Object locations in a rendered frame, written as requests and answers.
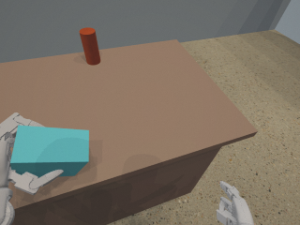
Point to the table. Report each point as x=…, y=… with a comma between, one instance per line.
x=156, y=121

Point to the robot right hand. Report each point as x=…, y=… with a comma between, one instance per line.
x=235, y=212

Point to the left robot forearm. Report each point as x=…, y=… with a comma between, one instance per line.
x=7, y=212

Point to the sponge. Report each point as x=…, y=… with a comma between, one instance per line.
x=41, y=150

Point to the robot left hand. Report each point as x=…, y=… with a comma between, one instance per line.
x=26, y=182

